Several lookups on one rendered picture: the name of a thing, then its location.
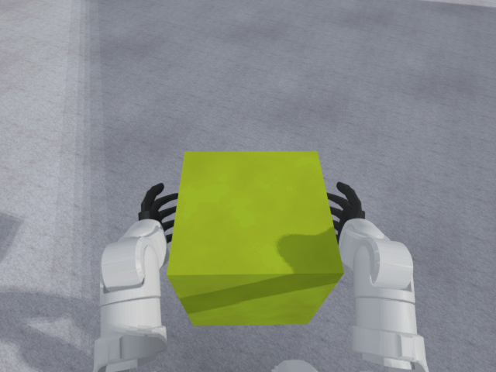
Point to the carton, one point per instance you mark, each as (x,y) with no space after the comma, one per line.
(253,240)

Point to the robot left hand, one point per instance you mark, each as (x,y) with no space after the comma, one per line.
(149,208)

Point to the left robot forearm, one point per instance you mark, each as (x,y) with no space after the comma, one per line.
(131,330)

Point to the robot right hand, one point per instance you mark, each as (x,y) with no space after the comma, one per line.
(351,207)

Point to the right robot forearm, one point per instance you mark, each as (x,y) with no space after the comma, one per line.
(385,329)

